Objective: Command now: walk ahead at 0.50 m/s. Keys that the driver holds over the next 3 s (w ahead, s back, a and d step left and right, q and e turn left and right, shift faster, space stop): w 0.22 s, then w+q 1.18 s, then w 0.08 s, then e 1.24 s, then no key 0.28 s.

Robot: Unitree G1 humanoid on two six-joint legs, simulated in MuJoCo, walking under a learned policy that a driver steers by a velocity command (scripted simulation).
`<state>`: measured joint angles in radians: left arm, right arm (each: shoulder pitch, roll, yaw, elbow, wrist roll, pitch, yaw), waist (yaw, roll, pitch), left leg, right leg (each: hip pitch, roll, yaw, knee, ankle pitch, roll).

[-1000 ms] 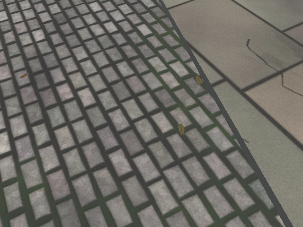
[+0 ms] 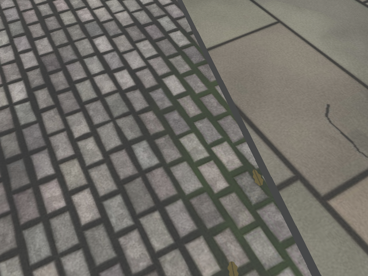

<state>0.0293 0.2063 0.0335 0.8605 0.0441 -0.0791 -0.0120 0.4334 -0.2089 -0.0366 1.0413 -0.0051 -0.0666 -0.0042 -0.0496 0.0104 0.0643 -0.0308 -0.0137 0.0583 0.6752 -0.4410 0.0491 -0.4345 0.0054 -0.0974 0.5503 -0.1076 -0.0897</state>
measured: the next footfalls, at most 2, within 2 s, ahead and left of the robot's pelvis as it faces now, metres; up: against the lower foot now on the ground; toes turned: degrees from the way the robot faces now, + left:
left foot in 0.52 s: +0.43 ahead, +0.10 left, +0.00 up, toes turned +11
right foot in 1.06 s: +0.78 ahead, +0.03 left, +0.00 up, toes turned +27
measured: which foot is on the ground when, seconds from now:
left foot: up 0.00-0.50, down 0.52-1.00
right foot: down 0.00-0.54, up 0.56-1.00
